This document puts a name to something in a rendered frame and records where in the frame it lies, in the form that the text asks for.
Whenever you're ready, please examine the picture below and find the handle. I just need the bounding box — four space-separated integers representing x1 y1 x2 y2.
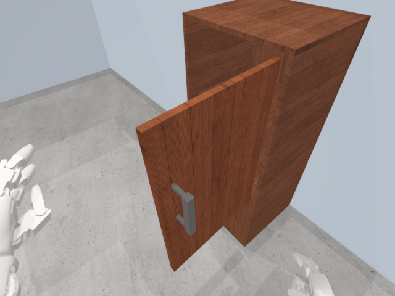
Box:
171 183 196 236

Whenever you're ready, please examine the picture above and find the left robot forearm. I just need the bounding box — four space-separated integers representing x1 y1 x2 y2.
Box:
0 255 21 296

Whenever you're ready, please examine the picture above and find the robot left hand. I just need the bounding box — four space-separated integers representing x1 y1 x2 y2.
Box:
0 144 51 256

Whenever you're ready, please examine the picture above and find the robot right hand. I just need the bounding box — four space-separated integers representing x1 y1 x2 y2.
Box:
288 252 334 296

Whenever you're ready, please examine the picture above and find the cupboard door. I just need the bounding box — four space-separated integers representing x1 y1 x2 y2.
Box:
136 57 281 272

